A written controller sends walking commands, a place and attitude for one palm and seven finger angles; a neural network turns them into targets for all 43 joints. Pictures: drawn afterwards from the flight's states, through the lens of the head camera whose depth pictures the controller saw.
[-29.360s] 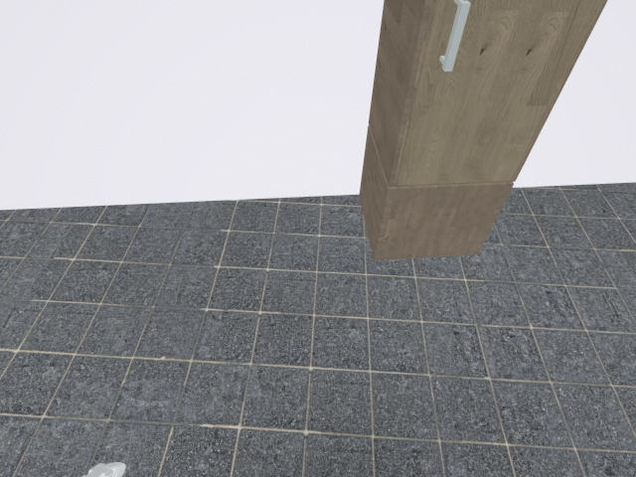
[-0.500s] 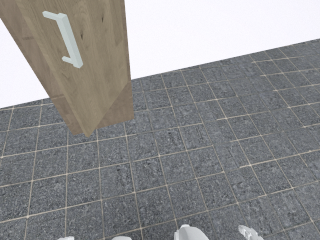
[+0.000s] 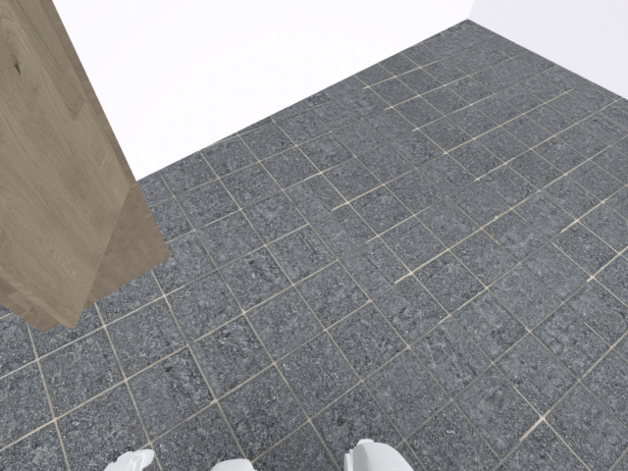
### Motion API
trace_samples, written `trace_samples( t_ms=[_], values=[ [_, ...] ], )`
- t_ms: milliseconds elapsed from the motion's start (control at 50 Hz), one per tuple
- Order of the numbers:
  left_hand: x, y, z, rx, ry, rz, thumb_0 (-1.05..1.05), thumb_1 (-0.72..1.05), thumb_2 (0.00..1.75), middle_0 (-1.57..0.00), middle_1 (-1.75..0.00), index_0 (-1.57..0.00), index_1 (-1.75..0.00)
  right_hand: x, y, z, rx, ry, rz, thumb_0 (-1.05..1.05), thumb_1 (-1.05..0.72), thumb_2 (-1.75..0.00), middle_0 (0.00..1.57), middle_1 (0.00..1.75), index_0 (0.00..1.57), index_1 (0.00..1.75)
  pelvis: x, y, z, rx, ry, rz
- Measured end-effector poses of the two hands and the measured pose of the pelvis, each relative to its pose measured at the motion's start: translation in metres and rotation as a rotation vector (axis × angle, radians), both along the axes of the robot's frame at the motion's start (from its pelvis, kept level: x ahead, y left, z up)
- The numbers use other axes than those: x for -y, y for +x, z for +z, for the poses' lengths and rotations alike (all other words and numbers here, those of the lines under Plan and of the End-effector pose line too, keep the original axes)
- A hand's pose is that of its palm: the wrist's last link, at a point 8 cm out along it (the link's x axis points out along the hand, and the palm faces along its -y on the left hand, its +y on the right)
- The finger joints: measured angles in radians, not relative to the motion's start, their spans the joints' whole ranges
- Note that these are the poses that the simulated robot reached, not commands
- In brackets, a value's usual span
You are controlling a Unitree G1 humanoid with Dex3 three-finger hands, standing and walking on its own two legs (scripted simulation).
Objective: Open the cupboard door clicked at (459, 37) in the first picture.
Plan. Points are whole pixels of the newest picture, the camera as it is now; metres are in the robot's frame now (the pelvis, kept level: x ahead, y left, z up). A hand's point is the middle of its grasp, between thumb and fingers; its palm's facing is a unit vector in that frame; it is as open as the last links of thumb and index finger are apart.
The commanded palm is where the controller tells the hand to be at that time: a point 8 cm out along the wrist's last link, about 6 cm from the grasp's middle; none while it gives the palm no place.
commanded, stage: walk to a spot facing it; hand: left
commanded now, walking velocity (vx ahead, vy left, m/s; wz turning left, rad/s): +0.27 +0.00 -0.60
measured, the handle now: out of the picture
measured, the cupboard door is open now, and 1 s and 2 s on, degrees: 47 47 47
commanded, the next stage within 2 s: turn to face it in 1.72 s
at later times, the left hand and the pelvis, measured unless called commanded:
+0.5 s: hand (206, 420) +0.20 +0.17 -0.18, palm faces -0.31 -0.93 -0.19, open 7.4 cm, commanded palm none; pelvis +0.10 -0.02 +0.00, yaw -20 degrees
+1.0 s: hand (334, 281) +0.44 -0.02 -0.16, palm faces -0.49 -0.85 -0.19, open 7.3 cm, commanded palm none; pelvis +0.27 -0.14 +0.01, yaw -30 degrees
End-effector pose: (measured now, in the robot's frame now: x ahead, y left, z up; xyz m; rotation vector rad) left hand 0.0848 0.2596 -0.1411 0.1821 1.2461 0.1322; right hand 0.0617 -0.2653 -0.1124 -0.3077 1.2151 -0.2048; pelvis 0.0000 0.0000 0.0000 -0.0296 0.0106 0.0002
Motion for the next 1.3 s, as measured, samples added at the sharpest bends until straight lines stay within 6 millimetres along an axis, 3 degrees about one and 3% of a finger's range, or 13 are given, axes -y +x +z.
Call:
trace_samples(
  t_ms=[120,220,300,400,460,580,720,820,880,960,1140,1220,1300],
  values=[
    [0.023,0.043,0.019,0.058,-0.027,-0.089,0.0,0.9,0.9,-0.2,-0.3,-0.2,-0.3,0.003,-0.047,0.002,-0.094,0.043,-0.087,0.01,-0.9,-0.9,0.2,0.3,0.2,0.3,0.011,0.01,0.011,-0.006,-0.021,-0.076],
    [0.045,0.078,0.015,0.117,0.008,-0.172,0.0,0.9,0.9,-0.2,-0.3,-0.2,-0.3,0.023,-0.068,-0.02,-0.125,0.075,-0.198,0.01,-0.9,-0.9,0.2,0.3,0.2,0.3,0.029,0.024,-0.005,-0.01,0.011,-0.144],
    [0.051,0.081,0.017,0.065,0.021,-0.199,0.0,0.9,0.9,-0.2,-0.3,-0.2,-0.3,0.032,-0.047,-0.015,-0.094,0.077,-0.248,0.01,-0.9,-0.9,0.2,0.3,0.2,0.3,0.029,0.04,0.002,-0.002,0.007,-0.189],
    [0.048,0.086,0.01,-0.039,0.004,-0.238,0.0,0.9,0.9,-0.2,-0.3,-0.2,-0.3,0.03,0.01,0.002,0.05,0.062,-0.272,0.01,-0.91,-0.9,0.2,0.3,0.2,0.3,0.023,0.07,0.008,-0.001,0.026,-0.265],
    [0.043,0.103,-0.004,-0.095,-0.006,-0.27,0.0,0.9,0.9,-0.2,-0.3,-0.21,-0.3,0.026,0.037,0.0,0.142,0.028,-0.282,0.01,-0.91,-0.9,0.2,0.3,0.2,0.3,0.015,0.093,-0.003,-0.004,0.007,-0.321],
    [0.072,0.186,0.005,-0.045,-0.029,-0.358,0.01,0.91,0.9,-0.2,-0.3,-0.2,-0.3,0.004,0.019,0.003,0.04,0.068,-0.366,0.0,-0.91,-0.9,0.2,0.3,0.2,0.3,0.028,0.127,0.009,-0.003,0.013,-0.387],
    [0.158,0.305,0.027,0.105,-0.057,-0.515,0.0,0.91,0.9,-0.2,-0.3,-0.2,-0.3,-0.011,-0.028,-0.006,-0.189,0.178,-0.535,0.01,-0.9,-0.9,0.2,0.3,0.2,0.3,0.063,0.173,0.014,-0.014,0.018,-0.449],
    [0.217,0.369,0.022,0.23,-0.045,-0.568,0.0,0.91,0.9,-0.2,-0.3,-0.2,-0.3,0.005,-0.036,-0.03,-0.303,0.237,-0.623,0.01,-0.9,-0.9,0.2,0.3,0.2,0.3,0.104,0.205,-0.008,0.006,0.042,-0.469],
    [0.23,0.375,0.022,0.186,-0.03,-0.565,0.0,0.91,0.9,-0.2,-0.3,-0.2,-0.3,0.033,-0.005,-0.029,-0.274,0.22,-0.644,0.01,-0.91,-0.9,0.2,0.3,0.2,0.3,0.117,0.225,-0.003,0.005,0.019,-0.482],
    [0.239,0.369,0.017,0.066,-0.029,-0.562,0.0,0.9,0.9,-0.2,-0.3,-0.2,-0.3,0.076,0.066,-0.016,-0.133,0.171,-0.64,0.01,-0.91,-0.9,0.2,0.3,0.2,0.3,0.135,0.257,0.009,-0.012,0.024,-0.512],
    [0.215,0.39,-0.008,-0.135,0.006,-0.489,-0.01,0.92,0.9,-0.2,-0.3,-0.21,-0.3,0.145,0.235,-0.009,0.143,0.076,-0.542,0.01,-0.91,-0.9,0.2,0.3,0.2,0.3,0.161,0.349,-0.002,0.005,0.005,-0.582],
    [0.229,0.426,-0.004,-0.162,0.025,-0.514,0.0,0.92,0.9,-0.2,-0.3,-0.2,-0.3,0.149,0.26,-0.005,0.158,0.08,-0.563,0.0,-0.91,-0.9,0.2,0.3,0.2,0.3,0.178,0.379,0.003,0.017,0.019,-0.601],
    [0.272,0.478,0.011,-0.088,-0.01,-0.538,0.0,0.91,0.9,-0.2,-0.3,-0.2,-0.3,0.153,0.251,-0.005,0.052,0.106,-0.62,-0.01,-0.94,-0.9,0.2,0.3,0.2,0.3,0.199,0.406,0.014,0.009,0.021,-0.608]
  ],
)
